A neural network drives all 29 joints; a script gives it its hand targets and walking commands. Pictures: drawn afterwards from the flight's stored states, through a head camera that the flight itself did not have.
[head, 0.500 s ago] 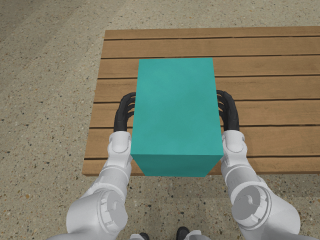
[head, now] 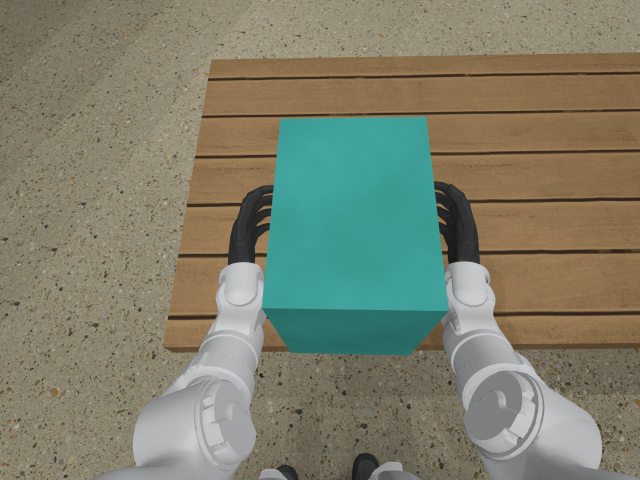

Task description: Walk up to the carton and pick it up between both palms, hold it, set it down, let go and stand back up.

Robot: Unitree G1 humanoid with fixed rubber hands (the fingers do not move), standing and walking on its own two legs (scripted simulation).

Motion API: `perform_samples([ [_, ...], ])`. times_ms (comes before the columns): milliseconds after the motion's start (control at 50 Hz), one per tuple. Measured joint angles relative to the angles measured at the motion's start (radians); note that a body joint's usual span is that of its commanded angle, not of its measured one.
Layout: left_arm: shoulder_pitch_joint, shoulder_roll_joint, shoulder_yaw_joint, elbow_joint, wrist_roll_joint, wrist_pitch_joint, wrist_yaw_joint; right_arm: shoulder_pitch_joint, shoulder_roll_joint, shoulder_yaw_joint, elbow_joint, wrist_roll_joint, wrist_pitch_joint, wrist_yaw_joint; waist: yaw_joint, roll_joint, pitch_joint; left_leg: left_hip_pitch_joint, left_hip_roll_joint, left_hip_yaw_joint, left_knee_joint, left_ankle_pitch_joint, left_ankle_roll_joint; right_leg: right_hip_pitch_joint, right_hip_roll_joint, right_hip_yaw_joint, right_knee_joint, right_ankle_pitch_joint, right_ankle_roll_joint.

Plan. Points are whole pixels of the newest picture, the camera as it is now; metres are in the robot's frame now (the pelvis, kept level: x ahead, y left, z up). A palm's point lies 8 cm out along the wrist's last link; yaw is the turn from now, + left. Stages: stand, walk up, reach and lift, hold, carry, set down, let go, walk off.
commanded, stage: reach and lift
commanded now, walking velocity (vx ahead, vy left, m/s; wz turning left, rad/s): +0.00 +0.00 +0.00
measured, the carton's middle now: (350, 248) +0.43 -0.03 -0.07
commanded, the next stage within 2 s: none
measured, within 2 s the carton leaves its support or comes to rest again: leaves its support in 0.86 s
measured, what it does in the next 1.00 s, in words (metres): stands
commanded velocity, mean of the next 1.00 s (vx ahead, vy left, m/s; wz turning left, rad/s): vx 0.00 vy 0.00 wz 0.00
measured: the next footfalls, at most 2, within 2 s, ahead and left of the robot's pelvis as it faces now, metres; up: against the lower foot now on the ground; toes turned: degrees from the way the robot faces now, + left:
none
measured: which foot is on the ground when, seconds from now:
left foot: down 0.00-1.00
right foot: down 0.00-1.00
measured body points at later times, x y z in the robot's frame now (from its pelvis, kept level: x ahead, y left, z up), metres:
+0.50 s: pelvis +0.00 +0.00 +0.00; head +0.14 +0.00 +0.43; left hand +0.42 +0.12 -0.03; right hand +0.42 -0.16 -0.02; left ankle -0.02 +0.12 -0.71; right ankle +0.00 -0.08 -0.71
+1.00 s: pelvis -0.01 +0.01 +0.00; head +0.09 -0.01 +0.44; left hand +0.39 +0.14 -0.02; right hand +0.40 -0.14 -0.01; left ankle -0.02 +0.12 -0.71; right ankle +0.00 -0.08 -0.71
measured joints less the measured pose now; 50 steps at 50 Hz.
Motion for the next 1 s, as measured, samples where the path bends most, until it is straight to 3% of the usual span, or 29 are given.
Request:
perform_samples([
  [320,-0.004,0.021,-0.027,0.043,-0.045,-0.029,0.007,-0.002,-0.008,0.047,0.029,0.038,-0.021,-0.023,0.000,0.006,-0.018,-0.017,0.005,0.001,-0.004,0.008,0.000,-0.012,0.003,-0.004,-0.014,0.012,-0.001],
  [560,0.014,0.046,-0.078,0.119,-0.125,-0.076,0.021,0.005,-0.026,0.126,0.094,0.084,-0.043,-0.052,0.006,0.030,-0.035,-0.016,0.011,-0.003,-0.002,0.007,0.000,-0.001,0.008,-0.012,-0.029,0.019,-0.001],
  [800,0.017,0.075,-0.183,0.220,-0.267,-0.112,0.029,0.007,-0.055,0.254,0.177,0.180,-0.048,-0.084,0.015,0.051,-0.058,-0.022,0.016,-0.010,0.032,-0.007,0.001,0.003,0.013,-0.017,-0.014,0.013,0.001],
  [1000,0.028,0.096,-0.329,0.277,-0.429,-0.098,0.045,0.013,-0.063,0.427,0.187,0.321,0.020,-0.096,0.010,0.072,-0.084,-0.007,0.011,-0.027,0.071,-0.023,0.003,0.028,0.010,-0.028,0.016,-0.003,0.004],
])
